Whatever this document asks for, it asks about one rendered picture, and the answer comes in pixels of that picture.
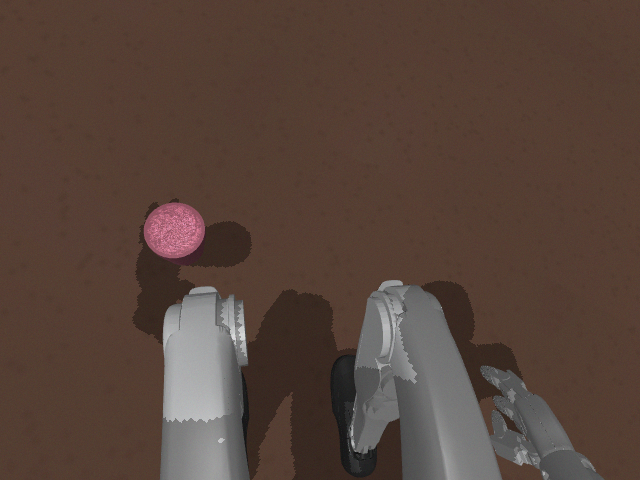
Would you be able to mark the right robot arm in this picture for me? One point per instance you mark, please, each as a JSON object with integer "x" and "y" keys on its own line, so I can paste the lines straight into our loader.
{"x": 567, "y": 465}

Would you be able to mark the right robot foot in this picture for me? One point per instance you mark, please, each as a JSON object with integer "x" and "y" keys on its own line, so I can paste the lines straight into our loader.
{"x": 343, "y": 394}

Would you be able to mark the cup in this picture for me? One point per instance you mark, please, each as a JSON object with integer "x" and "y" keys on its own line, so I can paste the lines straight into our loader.
{"x": 176, "y": 232}

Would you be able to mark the right robot hand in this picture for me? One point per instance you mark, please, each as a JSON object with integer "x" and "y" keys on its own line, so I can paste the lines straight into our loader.
{"x": 532, "y": 416}

